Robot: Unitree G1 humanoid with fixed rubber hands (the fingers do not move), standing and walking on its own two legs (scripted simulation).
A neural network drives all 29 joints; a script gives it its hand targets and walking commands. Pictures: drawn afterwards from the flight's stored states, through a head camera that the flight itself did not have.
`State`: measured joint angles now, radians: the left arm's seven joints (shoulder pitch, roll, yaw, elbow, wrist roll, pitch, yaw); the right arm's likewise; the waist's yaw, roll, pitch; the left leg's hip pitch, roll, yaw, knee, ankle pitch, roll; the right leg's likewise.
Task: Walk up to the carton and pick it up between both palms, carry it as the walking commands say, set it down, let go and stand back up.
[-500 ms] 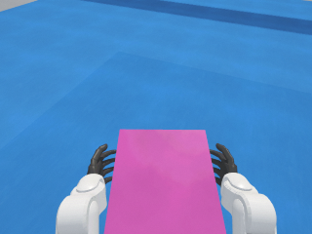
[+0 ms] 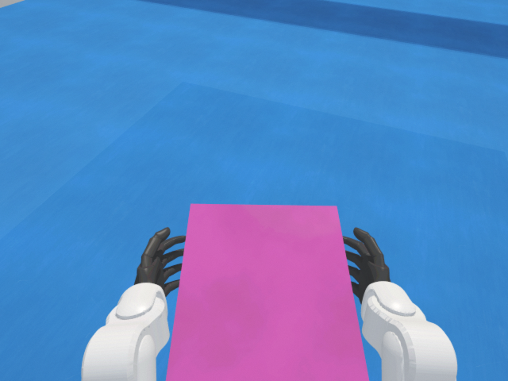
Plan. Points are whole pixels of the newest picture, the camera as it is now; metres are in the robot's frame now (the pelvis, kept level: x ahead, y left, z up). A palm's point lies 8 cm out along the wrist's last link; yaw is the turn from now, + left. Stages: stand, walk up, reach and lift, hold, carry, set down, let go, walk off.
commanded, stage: carry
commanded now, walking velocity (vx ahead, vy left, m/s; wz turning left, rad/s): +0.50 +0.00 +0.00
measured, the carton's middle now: (260, 308) +0.24 +0.00 +0.02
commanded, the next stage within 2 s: none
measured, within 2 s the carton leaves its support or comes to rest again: neither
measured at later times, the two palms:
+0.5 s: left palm (180, 137) +0.56 +0.14 +0.10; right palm (323, 137) +0.56 -0.15 +0.10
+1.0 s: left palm (205, 63) +0.91 +0.12 +0.10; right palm (307, 65) +0.91 -0.17 +0.09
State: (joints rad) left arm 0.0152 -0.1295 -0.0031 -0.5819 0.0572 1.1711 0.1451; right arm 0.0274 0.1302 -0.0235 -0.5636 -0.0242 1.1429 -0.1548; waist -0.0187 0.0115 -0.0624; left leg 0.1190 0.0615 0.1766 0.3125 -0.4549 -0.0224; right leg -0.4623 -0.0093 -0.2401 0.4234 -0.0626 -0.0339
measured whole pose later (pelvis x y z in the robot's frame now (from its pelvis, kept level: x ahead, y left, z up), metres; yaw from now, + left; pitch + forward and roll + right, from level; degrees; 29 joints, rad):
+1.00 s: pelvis +0.67 -0.03 +0.00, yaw +1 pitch +3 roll -2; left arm 0.00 -0.13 0.01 -0.55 0.05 1.17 0.15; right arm 0.02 0.13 -0.03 -0.55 -0.04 1.16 -0.15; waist 0.00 0.04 -0.07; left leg 0.06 0.12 0.19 0.46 -0.46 -0.05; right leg -0.45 -0.03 -0.24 0.49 -0.08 -0.06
